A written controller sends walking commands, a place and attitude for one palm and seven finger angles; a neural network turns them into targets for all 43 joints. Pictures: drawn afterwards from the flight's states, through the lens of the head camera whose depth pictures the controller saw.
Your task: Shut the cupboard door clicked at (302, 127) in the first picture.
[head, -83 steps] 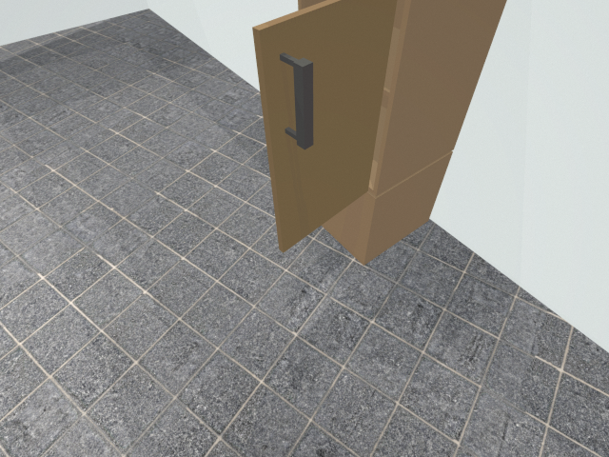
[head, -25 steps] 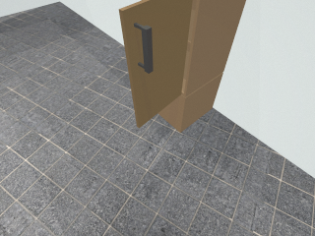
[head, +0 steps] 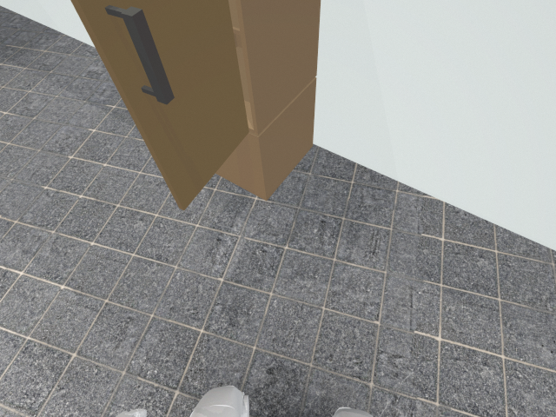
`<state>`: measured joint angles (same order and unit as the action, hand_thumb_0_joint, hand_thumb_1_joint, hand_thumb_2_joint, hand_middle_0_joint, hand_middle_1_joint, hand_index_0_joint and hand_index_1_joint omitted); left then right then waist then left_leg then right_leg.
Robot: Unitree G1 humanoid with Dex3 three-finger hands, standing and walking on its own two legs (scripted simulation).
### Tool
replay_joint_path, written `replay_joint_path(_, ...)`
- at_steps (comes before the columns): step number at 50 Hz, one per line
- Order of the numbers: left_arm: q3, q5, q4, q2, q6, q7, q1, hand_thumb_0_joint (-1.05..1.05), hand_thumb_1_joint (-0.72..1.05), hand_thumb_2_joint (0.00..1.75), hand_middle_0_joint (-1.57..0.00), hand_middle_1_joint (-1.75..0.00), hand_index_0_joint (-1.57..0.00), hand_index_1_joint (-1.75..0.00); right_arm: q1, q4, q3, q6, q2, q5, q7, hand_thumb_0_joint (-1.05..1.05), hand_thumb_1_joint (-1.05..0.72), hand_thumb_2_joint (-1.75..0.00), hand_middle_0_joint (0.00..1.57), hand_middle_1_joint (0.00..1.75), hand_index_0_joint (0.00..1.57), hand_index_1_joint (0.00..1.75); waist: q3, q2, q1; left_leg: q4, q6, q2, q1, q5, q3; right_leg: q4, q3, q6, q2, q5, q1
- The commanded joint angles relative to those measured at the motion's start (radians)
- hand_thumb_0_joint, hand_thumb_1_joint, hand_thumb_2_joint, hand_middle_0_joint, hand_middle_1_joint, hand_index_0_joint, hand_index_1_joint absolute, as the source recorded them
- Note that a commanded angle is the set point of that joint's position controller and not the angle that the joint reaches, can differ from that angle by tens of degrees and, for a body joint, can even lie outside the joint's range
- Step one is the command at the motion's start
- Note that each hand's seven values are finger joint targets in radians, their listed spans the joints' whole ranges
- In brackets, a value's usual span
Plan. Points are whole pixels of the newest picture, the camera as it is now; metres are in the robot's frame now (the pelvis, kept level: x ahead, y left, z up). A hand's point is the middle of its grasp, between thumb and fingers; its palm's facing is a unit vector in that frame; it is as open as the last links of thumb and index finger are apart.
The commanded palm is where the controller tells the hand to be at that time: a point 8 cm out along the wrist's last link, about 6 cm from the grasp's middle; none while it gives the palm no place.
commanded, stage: walk around to get in front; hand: left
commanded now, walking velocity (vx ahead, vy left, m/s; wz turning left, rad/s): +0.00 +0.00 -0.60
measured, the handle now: (141, 57) +0.66 +0.29 +0.13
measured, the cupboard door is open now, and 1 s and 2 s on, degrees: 96 96 96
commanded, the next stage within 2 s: none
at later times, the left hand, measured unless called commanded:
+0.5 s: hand (170, 393) +0.16 +0.20 -0.15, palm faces -0.24 -0.95 -0.20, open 7.3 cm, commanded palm none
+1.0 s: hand (226, 377) +0.19 +0.11 -0.16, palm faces -0.51 -0.83 -0.21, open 7.3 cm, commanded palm none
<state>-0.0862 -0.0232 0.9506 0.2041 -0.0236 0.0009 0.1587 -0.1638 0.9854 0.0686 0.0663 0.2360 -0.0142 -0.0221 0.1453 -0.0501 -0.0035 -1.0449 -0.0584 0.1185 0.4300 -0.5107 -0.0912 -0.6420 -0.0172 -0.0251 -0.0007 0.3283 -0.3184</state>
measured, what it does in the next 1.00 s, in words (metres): steps on the spot, turning right: left foot, then right foot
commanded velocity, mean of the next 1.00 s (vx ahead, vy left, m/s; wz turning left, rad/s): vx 0.00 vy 0.00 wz -0.60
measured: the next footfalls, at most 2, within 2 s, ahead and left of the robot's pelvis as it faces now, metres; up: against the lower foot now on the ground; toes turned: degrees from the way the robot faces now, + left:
left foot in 0.24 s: +0.06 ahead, +0.14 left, +0.00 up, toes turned -6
right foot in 0.62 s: -0.01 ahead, -0.12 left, +0.00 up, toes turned -27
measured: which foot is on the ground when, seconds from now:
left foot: up 0.00-0.22, down 0.24-0.62, up 0.64-1.00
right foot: down 0.00-0.24, up 0.26-0.60, down 0.62-1.00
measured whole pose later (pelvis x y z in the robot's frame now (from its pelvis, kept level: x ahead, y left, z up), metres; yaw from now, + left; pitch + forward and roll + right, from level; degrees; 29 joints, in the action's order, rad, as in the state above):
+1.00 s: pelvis +0.02 -0.01 +0.01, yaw -34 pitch +2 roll +0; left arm -0.07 -0.02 0.92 0.20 -0.04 0.00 0.18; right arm -0.12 0.89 0.05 0.04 0.21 0.00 -0.02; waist 0.10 0.01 -0.01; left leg -0.76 -0.07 0.04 0.38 -0.40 -0.02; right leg -0.53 0.11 -0.02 -0.06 0.26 -0.30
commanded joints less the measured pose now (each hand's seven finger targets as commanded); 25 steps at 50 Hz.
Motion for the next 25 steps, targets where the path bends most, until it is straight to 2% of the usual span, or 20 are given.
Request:
replay_joint_path(1, -0.04, -0.004, -0.065, 0.187, 0.012, 0.032, 0.055, 0.0, 0.9, 0.9, -0.2, -0.3, -0.2, -0.3, 0.033, -0.117, 0.017, -0.029, 0.056, 0.004, -0.007, 0.0, -0.9, -0.9, 0.2, 0.3, 0.2, 0.3, -0.185, 0.224, -0.014, -0.097, -0.015, -0.026, 0.118, 0.064, 0.087, 0.247, 0.311, -0.166, 0.239, -0.541, 0.176)
replay_joint_path(3, -0.042, -0.008, -0.068, 0.202, 0.011, 0.031, 0.054, 0.0, 0.9, 0.9, -0.2, -0.3, -0.2, -0.3, 0.032, -0.119, 0.013, -0.029, 0.039, 0.007, -0.005, 0.0, -0.9, -0.9, 0.2, 0.3, 0.2, 0.3, -0.203, 0.172, -0.012, 0.008, -0.015, -0.046, 0.056, 0.07, 0.069, 0.247, 0.306, -0.165, 0.227, -0.514, 0.162)
replay_joint_path(6, -0.045, -0.011, -0.072, 0.212, 0.006, 0.023, 0.054, 0.0, 0.9, 0.9, -0.2, -0.3, -0.2, -0.3, 0.047, -0.134, 0.011, -0.035, 0.033, 0.01, -0.007, 0.0, -0.9, -0.9, 0.2, 0.3, 0.2, 0.3, -0.179, 0.179, -0.016, 0.172, -0.006, -0.075, -0.009, 0.06, 0.066, 0.253, 0.358, -0.172, 0.215, -0.445, 0.12)
replay_joint_path(7, -0.047, -0.013, -0.072, 0.213, 0.004, 0.021, 0.052, 0.0, 0.9, 0.9, -0.2, -0.3, -0.2, -0.3, 0.039, -0.14, 0.011, -0.04, 0.031, 0.012, -0.008, 0.0, -0.9, -0.9, 0.2, 0.3, 0.2, 0.3, -0.184, 0.202, -0.015, 0.24, -0.003, -0.083, -0.041, 0.057, 0.063, 0.242, 0.368, -0.167, 0.209, -0.453, 0.119)
replay_joint_path(8, -0.048, -0.01, -0.075, 0.214, 0.002, 0.019, 0.037, 0.0, 0.9, 0.9, -0.2, -0.3, -0.2, -0.3, 0.007, -0.132, 0.011, -0.045, 0.035, 0.014, -0.012, 0.0, -0.9, -0.9, 0.2, 0.3, 0.2, 0.3, -0.195, 0.221, 0.001, 0.32, 0.002, -0.09, -0.079, 0.084, 0.063, 0.223, 0.37, -0.156, 0.196, -0.469, 0.113)
replay_joint_path(9, -0.047, -0.005, -0.08, 0.204, -0.001, 0.017, 0.022, 0.0, 0.9, 0.9, -0.2, -0.3, -0.2, -0.3, -0.023, -0.123, 0.01, -0.049, 0.041, 0.014, -0.016, 0.0, -0.9, -0.9, 0.2, 0.3, 0.2, 0.3, -0.193, 0.206, 0.017, 0.416, 0.005, -0.096, -0.149, 0.147, 0.061, 0.202, 0.371, -0.133, 0.177, -0.457, 0.073)
replay_joint_path(10, -0.043, 0.002, -0.085, 0.193, -0.006, 0.014, -0.002, 0.0, 0.9, 0.9, -0.2, -0.3, -0.2, -0.3, -0.069, -0.107, 0.01, -0.057, 0.054, 0.015, -0.02, 0.0, -0.9, -0.9, 0.2, 0.3, 0.2, 0.3, -0.197, 0.18, 0.047, 0.554, 0.008, -0.092, -0.279, 0.245, 0.055, 0.166, 0.353, -0.092, 0.147, -0.4, -0.015)
replay_joint_path(11, -0.03, 0.012, -0.102, 0.138, -0.01, 0.01, 0.002, 0.0, 0.9, 0.9, -0.2, -0.3, -0.2, -0.3, -0.108, -0.099, 0.019, -0.069, 0.116, 0.008, -0.028, 0.0, -0.9, -0.9, 0.2, 0.3, 0.2, 0.3, -0.214, 0.01, 0.061, 0.705, 0.045, 0.042, -0.413, 0.256, 0.186, 0.061, 0.274, -0.034, 0.05, -0.213, -0.154)
replay_joint_path(12, -0.019, 0.018, -0.122, 0.083, -0.012, -0.003, 0.023, 0.0, 0.9, 0.9, -0.2, -0.3, -0.2, -0.3, -0.112, -0.114, 0.041, -0.074, 0.217, -0.007, -0.029, 0.0, -0.9, -0.9, 0.2, 0.3, 0.2, 0.3, -0.211, -0.316, 0.052, 0.797, 0.141, 0.324, -0.451, 0.338, 0.473, -0.198, 0.102, 0.041, -0.071, 0.237, -0.303)
replay_joint_path(13, -0.024, 0.005, -0.131, 0.125, -0.016, -0.007, -0.036, 0.0, 0.9, 0.9, -0.2, -0.3, -0.2, -0.3, -0.118, -0.119, 0.038, -0.069, 0.238, -0.015, -0.037, 0.0, -0.9, -0.9, 0.2, 0.3, 0.2, 0.3, -0.181, -0.226, 0.074, 0.789, 0.228, 0.407, -0.343, 0.442, 0.505, -0.41, 0.095, 0.055, -0.038, 0.311, -0.293)
replay_joint_path(14, -0.034, 0.002, -0.142, 0.135, -0.014, -0.017, -0.022, 0.0, 0.9, 0.9, -0.2, -0.3, -0.2, -0.3, -0.063, -0.15, 0.027, -0.069, 0.215, -0.021, -0.039, 0.0, -0.9, -0.9, 0.2, 0.3, 0.2, 0.3, -0.152, -0.107, 0.033, 0.781, 0.256, 0.385, -0.243, 0.462, 0.422, -0.514, 0.093, 0.063, 0.0, 0.258, -0.26)
replay_joint_path(15, -0.042, -0.013, -0.112, 0.126, -0.017, -0.023, -0.019, 0.0, 0.9, 0.9, -0.2, -0.3, -0.2, -0.3, -0.031, -0.148, 0.015, -0.082, 0.167, -0.024, -0.038, 0.0, -0.9, -0.9, 0.2, 0.3, 0.2, 0.3, -0.146, -0.156, 0.01, 0.753, 0.215, 0.293, -0.267, 0.628, 0.348, -0.574, 0.09, 0.073, -0.009, 0.184, -0.289)
replay_joint_path(16, -0.04, -0.008, -0.1, 0.12, -0.018, -0.028, -0.006, 0.0, 0.9, 0.9, -0.2, -0.3, -0.2, -0.3, -0.016, -0.157, 0.007, -0.081, 0.148, -0.022, -0.039, 0.0, -0.9, -0.9, 0.2, 0.3, 0.2, 0.3, -0.141, -0.155, -0.002, 0.708, 0.191, 0.246, -0.281, 0.728, 0.239, -0.605, 0.074, 0.079, 0.005, 0.149, -0.289)
replay_joint_path(17, -0.036, -0.005, -0.1, 0.11, -0.02, -0.034, 0.007, 0.0, 0.9, 0.9, -0.2, -0.3, -0.2, -0.3, -0.004, -0.167, 0.003, -0.08, 0.135, -0.019, -0.039, 0.0, -0.9, -0.9, 0.2, 0.3, 0.2, 0.3, -0.151, -0.144, -0.007, 0.679, 0.177, 0.217, -0.303, 0.794, 0.16, -0.601, 0.047, 0.084, 0.017, 0.131, -0.29)
replay_joint_path(18, -0.032, -0.001, -0.102, 0.099, -0.022, -0.037, 0.003, 0.0, 0.9, 0.9, -0.2, -0.3, -0.2, -0.3, -0.023, -0.158, 0.005, -0.08, 0.131, -0.02, -0.039, 0.0, -0.9, -0.9, 0.2, 0.3, 0.2, 0.3, -0.155, -0.135, -0.002, 0.67, 0.168, 0.195, -0.33, 0.821, 0.115, -0.59, 0.028, 0.09, 0.014, 0.115, -0.29)
replay_joint_path(20, -0.023, 0.001, -0.113, 0.087, -0.023, -0.04, -0.017, 0.0, 0.9, 0.9, -0.2, -0.3, -0.2, -0.3, -0.073, -0.141, 0.009, -0.079, 0.136, -0.018, -0.038, 0.0, -0.9, -0.9, 0.2, 0.3, 0.2, 0.3, -0.184, -0.13, 0.014, 0.654, 0.162, 0.184, -0.398, 0.826, 0.074, -0.508, -0.003, 0.095, 0.019, 0.098, -0.289)
replay_joint_path(21, -0.02, 0.002, -0.122, 0.081, -0.023, -0.041, -0.036, 0.0, 0.9, 0.9, -0.2, -0.3, -0.2, -0.3, -0.089, -0.135, 0.012, -0.078, 0.138, -0.018, -0.035, 0.0, -0.9, -0.9, 0.2, 0.3, 0.2, 0.3, -0.18, -0.152, 0.022, 0.652, 0.162, 0.19, -0.401, 0.807, 0.056, -0.45, -0.014, 0.095, 0.027, 0.097, -0.273)
replay_joint_path(22, -0.019, 0.0, -0.129, 0.081, -0.022, -0.043, -0.055, 0.0, 0.9, 0.9, -0.2, -0.3, -0.2, -0.3, -0.107, -0.129, 0.015, -0.076, 0.139, -0.018, -0.034, 0.0, -0.9, -0.9, 0.2, 0.3, 0.2, 0.3, -0.177, -0.141, 0.034, 0.649, 0.159, 0.19, -0.405, 0.795, 0.044, -0.396, -0.033, 0.094, 0.027, 0.095, -0.255)
replay_joint_path(25, -0.009, 0.002, -0.142, 0.071, -0.016, -0.047, -0.086, 0.0, 0.9, 0.9, -0.2, -0.3, -0.2, -0.3, -0.121, -0.117, 0.024, -0.071, 0.16, -0.022, -0.023, 0.0, -0.9, -0.9, 0.2, 0.3, 0.2, 0.3, -0.169, -0.19, 0.047, 0.633, 0.158, 0.218, -0.372, 0.779, 0.012, -0.203, -0.072, 0.076, 0.025, 0.101, -0.152)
